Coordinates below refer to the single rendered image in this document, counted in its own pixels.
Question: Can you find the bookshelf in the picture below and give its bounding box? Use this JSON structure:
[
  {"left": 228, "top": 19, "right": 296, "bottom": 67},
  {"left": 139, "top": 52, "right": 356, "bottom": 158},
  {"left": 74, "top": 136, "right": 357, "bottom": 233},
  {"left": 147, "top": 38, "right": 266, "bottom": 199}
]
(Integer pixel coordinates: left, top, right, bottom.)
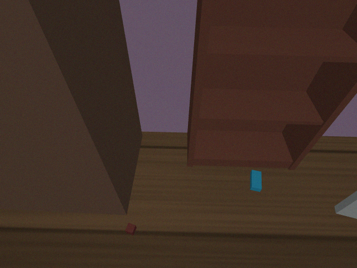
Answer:
[{"left": 187, "top": 0, "right": 357, "bottom": 170}]

